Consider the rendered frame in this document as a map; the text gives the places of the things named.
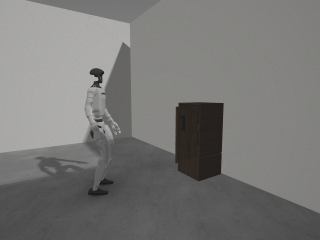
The left robot forearm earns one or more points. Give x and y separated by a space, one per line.
108 116

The robot right upper arm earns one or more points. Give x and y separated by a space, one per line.
91 93

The handle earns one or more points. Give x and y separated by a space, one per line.
183 123

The robot head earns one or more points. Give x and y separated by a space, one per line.
97 73

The left robot hand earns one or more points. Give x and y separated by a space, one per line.
114 125

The right robot hand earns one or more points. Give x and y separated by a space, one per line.
98 136

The cupboard door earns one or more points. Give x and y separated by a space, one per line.
186 141

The left robot shin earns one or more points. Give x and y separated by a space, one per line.
109 163

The right robot forearm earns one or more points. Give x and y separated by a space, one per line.
91 119

